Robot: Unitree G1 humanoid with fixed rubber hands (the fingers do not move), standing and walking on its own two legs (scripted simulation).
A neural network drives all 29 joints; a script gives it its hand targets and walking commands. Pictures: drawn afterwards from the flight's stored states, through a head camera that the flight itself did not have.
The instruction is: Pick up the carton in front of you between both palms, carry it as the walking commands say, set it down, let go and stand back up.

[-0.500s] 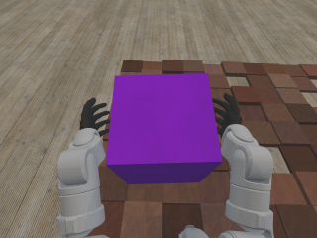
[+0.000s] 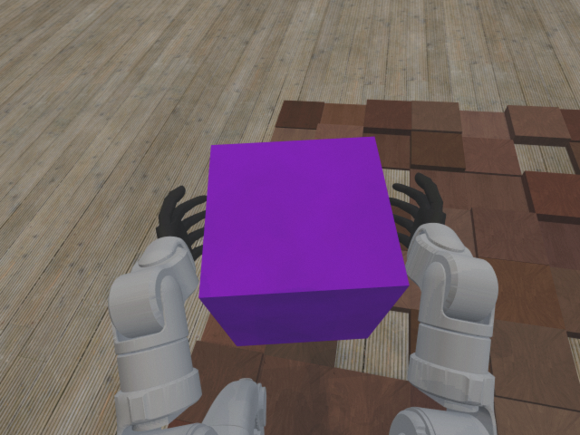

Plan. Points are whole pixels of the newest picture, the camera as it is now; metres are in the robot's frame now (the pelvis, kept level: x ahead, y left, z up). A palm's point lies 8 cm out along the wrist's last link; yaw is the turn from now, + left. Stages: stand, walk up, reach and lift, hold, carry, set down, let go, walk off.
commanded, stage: carry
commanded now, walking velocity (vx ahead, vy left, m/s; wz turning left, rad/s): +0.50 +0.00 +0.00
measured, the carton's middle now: (298, 252) +0.36 +0.01 +0.03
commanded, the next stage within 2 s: none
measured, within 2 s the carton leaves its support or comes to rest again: neither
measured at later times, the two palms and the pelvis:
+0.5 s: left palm (256, 95) +0.68 +0.09 +0.08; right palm (427, 95) +0.64 -0.22 +0.08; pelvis +0.36 -0.03 +0.00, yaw -4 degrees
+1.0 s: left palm (272, 7) +0.97 +0.07 +0.12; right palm out of the picture +0.99 -0.23 +0.11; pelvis +0.67 -0.08 +0.00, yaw +1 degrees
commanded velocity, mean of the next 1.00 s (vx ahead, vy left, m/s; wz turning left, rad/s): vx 0.50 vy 0.00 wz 0.00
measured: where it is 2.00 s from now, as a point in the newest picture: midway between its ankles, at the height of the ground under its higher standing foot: (332, 161)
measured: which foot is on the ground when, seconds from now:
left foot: up 0.00-0.24, down 0.26-0.70, up 0.72-1.00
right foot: down 0.00-0.28, up 0.30-0.60, down 0.62-1.00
